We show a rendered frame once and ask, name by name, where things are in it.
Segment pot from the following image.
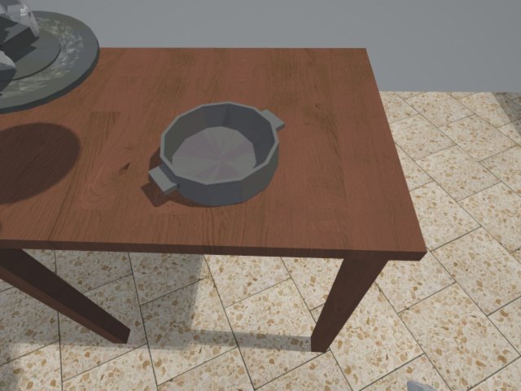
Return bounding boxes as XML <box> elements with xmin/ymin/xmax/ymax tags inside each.
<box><xmin>148</xmin><ymin>101</ymin><xmax>285</xmax><ymax>206</ymax></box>

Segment table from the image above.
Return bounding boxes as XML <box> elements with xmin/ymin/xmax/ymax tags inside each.
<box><xmin>0</xmin><ymin>47</ymin><xmax>427</xmax><ymax>353</ymax></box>

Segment lid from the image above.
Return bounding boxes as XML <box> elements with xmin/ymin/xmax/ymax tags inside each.
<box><xmin>0</xmin><ymin>11</ymin><xmax>100</xmax><ymax>114</ymax></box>

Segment knob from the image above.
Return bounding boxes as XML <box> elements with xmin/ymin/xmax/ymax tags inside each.
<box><xmin>0</xmin><ymin>16</ymin><xmax>37</xmax><ymax>58</ymax></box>

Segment left robot hand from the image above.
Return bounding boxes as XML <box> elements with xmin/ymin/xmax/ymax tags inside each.
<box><xmin>0</xmin><ymin>0</ymin><xmax>39</xmax><ymax>70</ymax></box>

